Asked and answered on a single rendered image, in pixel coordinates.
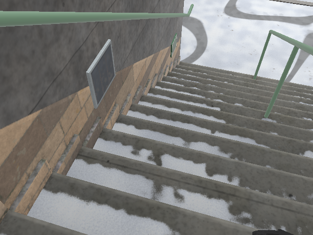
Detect stairs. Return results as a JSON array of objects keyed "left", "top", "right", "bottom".
[{"left": 27, "top": 62, "right": 313, "bottom": 235}]

